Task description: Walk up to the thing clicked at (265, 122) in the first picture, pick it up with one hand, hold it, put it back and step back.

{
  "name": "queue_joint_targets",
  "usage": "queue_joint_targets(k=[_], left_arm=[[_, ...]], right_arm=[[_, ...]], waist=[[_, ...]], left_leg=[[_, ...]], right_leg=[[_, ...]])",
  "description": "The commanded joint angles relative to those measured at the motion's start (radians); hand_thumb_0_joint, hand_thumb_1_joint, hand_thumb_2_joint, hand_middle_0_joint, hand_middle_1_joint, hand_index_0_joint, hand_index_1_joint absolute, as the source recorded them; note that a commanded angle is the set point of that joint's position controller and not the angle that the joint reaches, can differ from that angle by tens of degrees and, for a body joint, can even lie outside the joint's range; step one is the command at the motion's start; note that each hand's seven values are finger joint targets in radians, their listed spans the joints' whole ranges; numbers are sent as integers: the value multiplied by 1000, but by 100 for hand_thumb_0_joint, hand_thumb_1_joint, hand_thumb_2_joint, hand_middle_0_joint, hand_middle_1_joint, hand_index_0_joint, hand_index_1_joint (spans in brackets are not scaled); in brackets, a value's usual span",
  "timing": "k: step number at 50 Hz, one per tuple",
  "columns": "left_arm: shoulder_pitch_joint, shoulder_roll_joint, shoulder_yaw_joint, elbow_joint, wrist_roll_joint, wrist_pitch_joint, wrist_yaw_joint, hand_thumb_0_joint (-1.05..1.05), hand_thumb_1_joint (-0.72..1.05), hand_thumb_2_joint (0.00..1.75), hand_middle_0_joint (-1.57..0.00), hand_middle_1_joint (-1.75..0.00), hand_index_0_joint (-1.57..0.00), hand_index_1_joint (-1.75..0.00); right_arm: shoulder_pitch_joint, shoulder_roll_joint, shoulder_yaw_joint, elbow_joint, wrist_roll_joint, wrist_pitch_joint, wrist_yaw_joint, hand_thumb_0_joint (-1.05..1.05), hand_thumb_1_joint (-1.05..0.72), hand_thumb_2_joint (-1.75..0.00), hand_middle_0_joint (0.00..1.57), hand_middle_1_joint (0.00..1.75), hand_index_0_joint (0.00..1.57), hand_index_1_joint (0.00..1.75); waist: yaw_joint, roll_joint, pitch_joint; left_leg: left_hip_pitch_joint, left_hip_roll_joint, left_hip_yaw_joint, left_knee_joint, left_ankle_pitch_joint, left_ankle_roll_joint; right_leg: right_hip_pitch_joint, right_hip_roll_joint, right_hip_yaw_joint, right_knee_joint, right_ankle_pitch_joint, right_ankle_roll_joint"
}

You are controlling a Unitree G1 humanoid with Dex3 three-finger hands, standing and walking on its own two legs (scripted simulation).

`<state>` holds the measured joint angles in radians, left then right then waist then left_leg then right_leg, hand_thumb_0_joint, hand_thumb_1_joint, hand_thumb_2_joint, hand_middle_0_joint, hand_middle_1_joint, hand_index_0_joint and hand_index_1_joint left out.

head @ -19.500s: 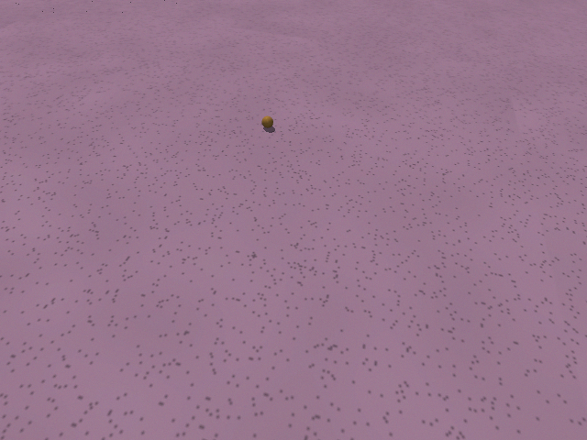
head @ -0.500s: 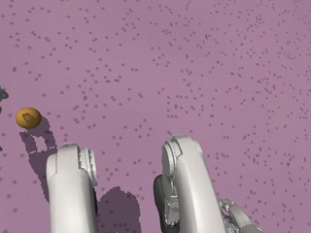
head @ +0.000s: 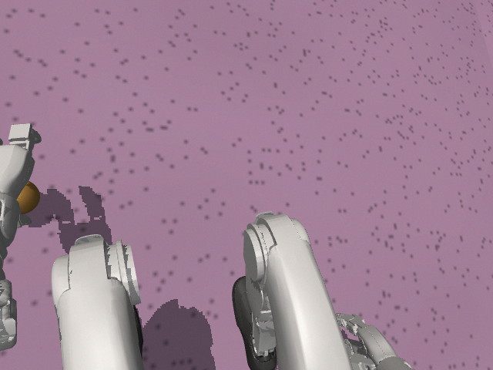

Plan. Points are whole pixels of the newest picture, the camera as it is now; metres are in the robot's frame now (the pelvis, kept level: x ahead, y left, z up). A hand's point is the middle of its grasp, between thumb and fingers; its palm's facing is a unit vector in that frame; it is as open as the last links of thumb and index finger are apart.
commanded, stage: approach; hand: left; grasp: from above
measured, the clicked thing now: (17, 196) +0.42 +0.33 -0.28
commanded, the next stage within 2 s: close in in 0.16 s
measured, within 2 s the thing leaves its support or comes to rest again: neither
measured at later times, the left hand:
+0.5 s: hand out of the picture +0.39 +0.34 -0.19, palm faces -0.50 -0.14 -0.86, open 14.0 cm
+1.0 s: hand (12, 190) +0.43 +0.32 -0.23, palm faces -0.45 -0.12 -0.89, open 14.2 cm
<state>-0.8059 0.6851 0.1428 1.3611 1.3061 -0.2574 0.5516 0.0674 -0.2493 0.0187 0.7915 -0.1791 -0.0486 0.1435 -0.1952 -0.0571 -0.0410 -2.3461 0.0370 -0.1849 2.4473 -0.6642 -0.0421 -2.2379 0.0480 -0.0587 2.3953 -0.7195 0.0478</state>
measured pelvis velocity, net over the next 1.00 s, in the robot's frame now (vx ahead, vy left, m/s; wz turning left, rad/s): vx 0.00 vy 0.01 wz -0.06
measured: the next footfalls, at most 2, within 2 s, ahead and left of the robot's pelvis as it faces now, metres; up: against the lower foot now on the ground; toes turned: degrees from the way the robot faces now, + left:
none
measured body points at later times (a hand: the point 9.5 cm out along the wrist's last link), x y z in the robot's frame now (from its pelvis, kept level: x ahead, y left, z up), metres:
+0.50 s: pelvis +0.00 +0.00 +0.00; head +0.24 +0.09 +0.37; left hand +0.41 +0.35 -0.14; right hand +0.06 -0.28 -0.10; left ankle +0.08 +0.14 -0.28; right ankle +0.09 -0.13 -0.28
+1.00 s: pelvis +0.00 +0.01 -0.02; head +0.25 +0.09 +0.34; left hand +0.44 +0.33 -0.18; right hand +0.06 -0.26 -0.12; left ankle +0.08 +0.14 -0.28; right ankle +0.09 -0.13 -0.28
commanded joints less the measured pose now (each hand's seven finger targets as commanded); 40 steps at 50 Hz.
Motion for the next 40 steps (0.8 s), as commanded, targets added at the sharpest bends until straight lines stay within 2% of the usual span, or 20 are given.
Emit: queue_joint_targets(k=[1, 3, 6, 8, 12, 13, 14, 16, 19, 20, 23, 25, 27, 30, 31, 32, 33, 34, 36, 40], left_arm=[[-377, 316, 47, -101, -34, 105, 38, 0, -57, 101, -7, -101, -6, -101], [-378, 308, 22, -30, -37, 138, 6, 0, -57, 101, -7, -102, -7, -102], [-305, 317, 15, 49, -83, 157, -49, 0, -56, 99, -7, -104, -7, -104], [-268, 347, 19, 70, -105, 151, -97, 0, -54, 98, -7, -105, -8, -104], [-207, 377, 22, 50, -141, 96, -186, 0, -53, 95, -7, -107, -9, -105], [-206, 382, 28, 37, -145, 72, -200, 0, -53, 95, -7, -107, -9, -105], [-195, 380, 28, 12, -147, 47, -211, 0, -52, 93, -6, -107, -9, -104], [-237, 391, 26, -36, -142, -18, -217, 0, -52, 94, -7, -106, -9, -103], [-313, 391, 36, -103, -124, -106, -175, 0, -52, 93, -7, -105, -9, -102], [-323, 383, 28, -96, -101, -126, -155, 0, -53, 94, -6, -105, -9, -102], [-337, 390, 48, -80, -61, -163, -73, 0, -53, 96, -6, -103, -8, -101], [-326, 386, 41, -61, -23, -160, -24, 0, -54, 98, -6, -100, -7, -100], [-336, 402, 69, -65, 1, -144, 25, 0, -55, 101, -6, -97, -5, -98], [-369, 369, 44, 44, 27, -92, 76, 0, -56, 102, -6, -96, -4, -97], [-382, 375, 41, 61, 32, -76, 88, 0, -56, 102, -6, -96, -4, -98], [-379, 406, 66, 83, 32, -57, 102, 0, -55, 101, -6, -96, -5, -97], [-372, 416, 65, 105, 38, -35, 109, 0, -55, 101, -6, -96, -5, -97], [-371, 411, 62, 123, 35, -19, 112, 0, -55, 101, -6, -96, -5, -97], [-390, 396, 36, 157, 32, 11, 104, 0, -54, 100, -6, -98, -5, -99], [-342, 421, 52, 182, -2, 43, 82, 0, -54, 99, -6, -98, -5, -99]], right_arm=[[167, -248, -61, -26, 18, -8, -16, 0, -90, -90, 20, 30, 20, 30], [183, -247, -47, -23, 22, -10, -17, 0, -91, -90, 20, 30, 20, 30], [188, -245, -29, -31, 30, -13, -18, 0, -91, -90, 20, 30, 20, 30], [183, -244, -19, -43, 36, -15, -19, 0, -91, -90, 20, 30, 20, 30], [174, -246, -16, -66, 40, -9, -18, 0, -91, -90, 20, 30, 20, 30], [185, -255, -13, -68, 33, -5, -16, 0, -91, -90, 20, 30, 20, 30], [183, -253, -14, -66, 33, -2, -17, 0, -90, -90, 20, 30, 20, 30], [196, -263, -9, -62, 24, 6, -16, 0, -90, -90, 20, 30, 20, 30], [207, -271, -7, -46, 8, 11, -16, 0, -90, -90, 20, 30, 20, 30], [212, -271, -6, -38, 1, 10, -15, 0, -90, -90, 20, 30, 20, 30], [202, -286, -11, -25, -16, 10, -15, 0, -90, -89, 20, 30, 20, 30], [190, -289, -12, -17, -27, 4, -14, 0, -89, -90, 20, 30, 20, 30], [188, -298, -20, -7, -35, -2, -10, 0, -89, -90, 20, 30, 20, 30], [167, -297, -12, 1, -50, -18, 3, 0, -89, -90, 20, 30, 20, 30], [166, -300, -9, 3, -52, -23, 4, 0, -89, -90, 20, 30, 20, 30], [164, -306, -3, 6, -58, -27, 6, 0, -89, -90, 20, 30, 20, 30], [159, -302, 3, 7, -57, -33, 8, 0, -89, -90, 20, 30, 20, 30], [153, -304, 5, 11, -63, -36, 10, 0, -89, -90, 20, 30, 20, 30], [143, -304, 18, 3, -70, -53, 22, 0, -89, -90, 20, 30, 20, 30], [133, -308, 33, -8, -70, -75, 33, 0, -89, -90, 20, 30, 20, 30]], waist=[[9, 386, -690], [-1, 326, -665], [6, 220, -632], [8, 166, -601], [28, 144, -588], [18, 146, -587], [24, 147, -589], [-1, 163, -609], [-12, 246, -609], [-21, 283, -607], [-33, 319, -599], [-33, 371, -588], [-30, 398, -600], [-59, 404, -572], [-64, 408, -563], [-60, 396, -560], [-49, 408, -559], [-54, 405, -559], [-72, 408, -534], [-58, 390, -536]], left_leg=[[561, -13, 155, -264, 122, 62], [527, -14, 153, -254, 118, 73], [438, -21, 156, -243, 109, 92], [379, -25, 159, -234, 100, 100], [376, -28, 149, -235, 111, 97], [377, -29, 144, -233, 117, 94], [392, -28, 140, -232, 121, 92], [403, -27, 133, -215, 140, 88], [472, -20, 115, -205, 134, 69], [505, -17, 111, -204, 140, 61], [537, -14, 99, -198, 132, 52], [573, -12, 101, -200, 136, 46], [609, -9, 98, -211, 145, 42], [600, -7, 97, -205, 130, 39], [581, -9, 99, -202, 119, 41], [568, -10, 98, -198, 126, 44], [557, -11, 104, -192, 120, 44], [549, -10, 106, -187, 120, 45], [544, -10, 104, -177, 114, 49], [501, -9, 104, -166, 115, 56]], right_leg=[[225, 10, -89, -276, 224, -82], [250, 14, -87, -293, 229, -79], [344, 17, -74, -320, 226, -65], [392, 18, -67, -326, 212, -58], [424, 22, -70, -319, 210, -59], [428, 21, -78, -313, 217, -58], [425, 23, -80, -309, 220, -60], [440, 27, -85, -307, 244, -57], [370, 28, -103, -291, 224, -66], [351, 29, -110, -277, 227, -70], [286, 28, -129, -252, 209, -73], [242, 25, -135, -235, 207, -75], [207, 22, -151, -212, 207, -73], [158, 26, -162, -196, 203, -75], [162, 26, -159, -203, 201, -74], [169, 25, -164, -200, 207, -70], [167, 26, -155, -198, 206, -73], [174, 28, -158, -196, 211, -70], [167, 30, -164, -182, 214, -67], [216, 36, -161, -193, 223, -65]])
